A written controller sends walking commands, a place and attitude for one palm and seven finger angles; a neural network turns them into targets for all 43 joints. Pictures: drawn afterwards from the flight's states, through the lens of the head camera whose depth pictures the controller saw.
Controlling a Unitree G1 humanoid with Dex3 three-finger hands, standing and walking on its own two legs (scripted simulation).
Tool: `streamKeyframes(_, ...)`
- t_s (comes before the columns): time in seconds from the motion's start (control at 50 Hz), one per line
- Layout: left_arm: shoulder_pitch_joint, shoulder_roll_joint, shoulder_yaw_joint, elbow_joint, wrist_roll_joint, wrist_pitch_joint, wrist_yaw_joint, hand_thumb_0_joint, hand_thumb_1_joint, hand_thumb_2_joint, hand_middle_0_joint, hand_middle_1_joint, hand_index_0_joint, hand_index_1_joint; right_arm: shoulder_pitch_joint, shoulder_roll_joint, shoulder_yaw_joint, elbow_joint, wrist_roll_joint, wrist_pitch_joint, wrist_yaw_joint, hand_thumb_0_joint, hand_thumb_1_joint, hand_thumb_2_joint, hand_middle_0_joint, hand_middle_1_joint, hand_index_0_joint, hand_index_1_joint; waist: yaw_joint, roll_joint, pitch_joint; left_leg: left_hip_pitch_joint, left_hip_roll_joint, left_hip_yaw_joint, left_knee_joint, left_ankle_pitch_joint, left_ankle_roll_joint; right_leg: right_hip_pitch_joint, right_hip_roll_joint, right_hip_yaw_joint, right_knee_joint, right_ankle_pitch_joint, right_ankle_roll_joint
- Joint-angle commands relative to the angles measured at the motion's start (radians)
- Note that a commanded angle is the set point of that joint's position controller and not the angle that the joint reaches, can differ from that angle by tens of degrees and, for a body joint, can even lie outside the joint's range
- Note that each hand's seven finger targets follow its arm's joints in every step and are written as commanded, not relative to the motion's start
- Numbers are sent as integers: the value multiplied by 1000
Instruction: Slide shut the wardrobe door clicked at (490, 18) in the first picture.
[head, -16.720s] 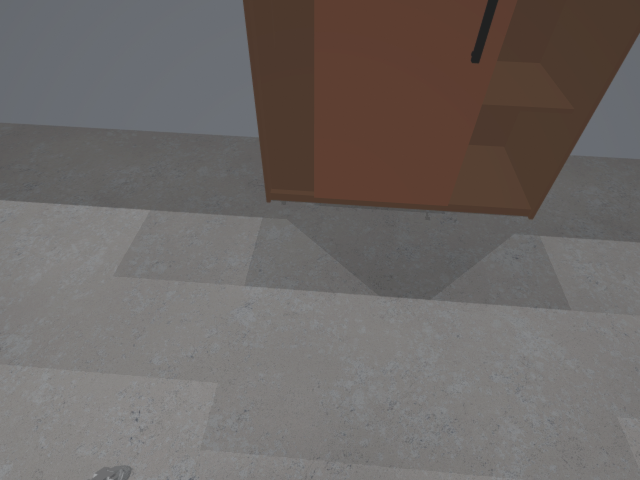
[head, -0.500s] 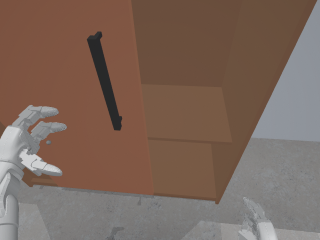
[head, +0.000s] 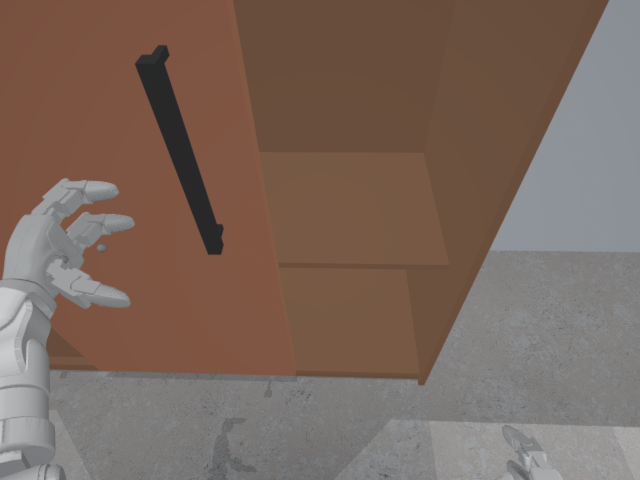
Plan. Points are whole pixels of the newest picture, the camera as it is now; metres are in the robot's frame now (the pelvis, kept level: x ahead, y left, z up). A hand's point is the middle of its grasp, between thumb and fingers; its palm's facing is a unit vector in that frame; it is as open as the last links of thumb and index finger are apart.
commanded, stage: move the hooked fingers beside the handle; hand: left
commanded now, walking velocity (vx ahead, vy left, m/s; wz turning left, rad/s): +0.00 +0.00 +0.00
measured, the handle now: (193, 167) +0.50 +0.21 +0.12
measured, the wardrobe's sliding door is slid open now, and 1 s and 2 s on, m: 0.39 0.39 0.39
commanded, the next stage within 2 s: none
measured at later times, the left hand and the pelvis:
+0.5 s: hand (117, 220) +0.39 +0.28 +0.13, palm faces +0.07 -1.00 -0.04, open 14.0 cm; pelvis +0.01 +0.01 +0.00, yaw +0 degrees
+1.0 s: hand (132, 193) +0.43 +0.27 +0.14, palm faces +0.04 -1.00 -0.04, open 14.0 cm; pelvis +0.00 +0.01 -0.01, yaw +0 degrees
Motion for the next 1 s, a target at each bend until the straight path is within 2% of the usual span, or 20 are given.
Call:
streamKeyframes(0.0, -324, 313, 93, -211, -33, -77, 22, 0, -500, 300, -300, -1200, -300, -1200, -58, -124, -54, -140, 1, -51, -5, 0, -900, -900, 200, 300, 200, 300, 7, 7, -243, 68, -11, -46, -58, 308, 24, 119, -1, 35, -41, 303, 3)
streamKeyframes(0.02, -348, 297, 76, -193, -29, -72, 26, 0, -500, 300, -300, -1200, -300, -1200, -59, -123, -52, -136, 3, -47, -6, 0, -900, -900, 200, 300, 200, 300, -4, 12, -217, 64, -11, -45, -61, 284, 24, 99, -2, 36, -46, 283, 3)
streamKeyframes(0.06, -371, 332, 90, -172, -11, -68, 35, 0, -500, 300, -300, -1200, -300, -1200, -49, -129, -54, -127, 1, -39, -8, 0, -900, -900, 200, 300, 200, 300, -4, 21, -216, 55, -10, -43, -60, 275, 25, 100, -4, 39, -48, 266, 2)
streamKeyframes(0.14, -483, 293, 23, -171, 9, -74, 39, 0, -500, 300, -300, -1200, -300, -1200, -43, -122, -51, -128, 4, -32, -12, 0, -900, -900, 200, 300, 200, 300, -27, 73, -228, 84, -9, -52, -62, 272, 21, 72, -4, 36, -48, 248, -1)
streamKeyframes(0.22, -484, 301, 36, -161, 4, -99, 40, 0, -500, 300, -300, -1200, -300, -1200, -21, -124, -55, -126, -1, -27, -12, 0, -900, -900, 200, 300, 200, 300, -21, 40, -312, 117, -6, -55, -47, 344, 21, 107, 0, 37, -34, 310, -2)
streamKeyframes(0.28, -504, 322, 56, -36, 2, -87, 41, 0, -500, 300, -300, -1200, -300, -1200, -8, -133, -51, -104, -1, -11, -10, 0, -900, -900, 200, 300, 200, 300, -34, -26, -235, 54, -5, -54, -49, 290, 22, 77, 0, 35, -40, 287, 2)
streamKeyframes(0.34, -477, 331, 58, 35, 17, -72, 39, 0, -500, 300, -300, -1200, -300, -1200, -6, -136, -50, -114, 0, 4, -3, 0, -900, -900, 200, 300, 200, 300, -23, -21, -223, 21, -8, -48, -52, 287, 22, 80, -6, 35, -32, 291, 0)
streamKeyframes(0.38, -517, 348, 56, -12, 30, -84, 39, 0, -500, 300, -300, -1200, -300, -1200, -4, -132, -52, -129, -3, 9, 4, 0, -900, -900, 200, 300, 200, 300, -14, 39, -285, 42, -12, -43, -40, 330, 22, 107, -8, 45, -21, 329, -2)
streamKeyframes(0.44, -512, 385, 91, -53, 30, -109, 39, 0, -500, 300, -300, -1200, -300, -1200, 11, -131, -58, -139, -6, 19, 9, 0, -900, -900, 200, 300, 200, 300, -11, 37, -348, 77, -6, -43, -24, 423, 22, 133, -3, 45, -8, 397, -2)
streamKeyframes(0.54, -590, 333, 43, -4, 11, -127, 21, 0, -500, 300, -300, -1200, -300, -1200, 21, -136, -60, -120, -1, 33, 9, 0, -900, -900, 200, 300, 200, 300, -51, 21, -267, 58, -3, -42, -27, 349, 24, 66, 4, 41, -23, 342, 2)
streamKeyframes(0.64, -658, 336, 9, 95, 37, -110, 15, 0, -500, 300, -300, -1200, -300, -1200, 44, -149, -60, -105, 0, 49, 6, 0, -900, -900, 200, 300, 200, 300, -66, 38, -253, 35, -7, -52, -28, 280, 23, 19, 0, 39, -26, 268, -3)
streamKeyframes(0.68, -711, 358, 8, 110, 46, -120, 22, 0, -500, 300, -300, -1200, -300, -1200, 51, -152, -59, -99, -2, 56, 7, 0, -900, -900, 200, 300, 200, 300, -73, 45, -259, 26, -8, -55, -22, 266, 24, 14, -1, 42, -24, 252, -4)
streamKeyframes(0.76, -764, 396, 33, 89, 50, -171, 37, 0, -500, 300, -300, -1200, -300, -1200, 71, -152, -62, -97, -11, 64, 9, 0, -900, -900, 200, 300, 200, 300, -66, 55, -366, 64, -4, -55, -4, 330, 23, 50, 3, 49, -7, 300, -4)
streamKeyframes(0.78, -761, 426, 65, 119, 49, -176, 42, 0, -500, 300, -300, -1200, -300, -1200, 78, -154, -63, -92, -11, 69, 9, 0, -900, -900, 200, 300, 200, 300, -66, 26, -371, 53, -4, -59, -3, 324, 23, 57, 4, 48, -5, 300, -2)
streamKeyframes(0.86, -769, 464, 82, 268, 72, -178, 39, 0, -500, 300, -300, -1200, -300, -1200, 93, -161, -58, -81, -10, 91, 11, 0, -900, -900, 200, 300, 200, 300, -67, 10, -295, -28, -4, -50, -3, 287, 26, 40, 0, 50, 2, 293, -1)
streamKeyframes(0.88, -791, 424, 34, 283, 81, -177, 34, 0, -500, 300, -300, -1200, -300, -1200, 89, -156, -55, -84, -7, 92, 13, 0, -900, -900, 200, 300, 200, 300, -80, 58, -270, -23, -7, -46, -4, 278, 25, 12, -2, 51, -1, 283, -1)
streamKeyframes(0.92, -804, 434, 26, 297, 99, -180, 28, 0, -500, 300, -300, -1200, -300, -1200, 103, -160, -57, -88, -11, 98, 17, 0, -900, -900, 200, 300, 200, 300, -77, 76, -290, -21, -7, -51, 1, 279, 23, -3, -2, 49, 4, 269, -4)
streamKeyframes(0.94, -804, 443, 31, 313, 101, -182, 25, 0, -500, 300, -300, -1200, -300, -1200, 110, -163, -58, -89, -11, 102, 18, 0, -900, -900, 200, 300, 200, 300, -79, 68, -297, -21, -5, -53, 4, 281, 24, -6, -1, 50, 6, 269, -4)
streamKeyframes(0.96, -800, 468, 54, 324, 100, -189, 25, 0, -500, 300, -300, -1200, -300, -1200, 122, -168, -61, -88, -13, 110, 18, 0, -900, -900, 200, 300, 200, 300, -79, 19, -315, -28, -1, -54, 12, 301, 27, 8, 3, 48, 11, 287, -3)
streamKeyframes(0.98, -815, 459, 43, 327, 94, -193, 20, 0, -500, 300, -300, -1200, -300, -1200, 123, -167, -61, -91, -11, 115, 17, 0, -900, -900, 200, 300, 200, 300, -84, 22, -330, -31, -2, -51, 13, 301, 26, 11, 3, 51, 13, 294, 0)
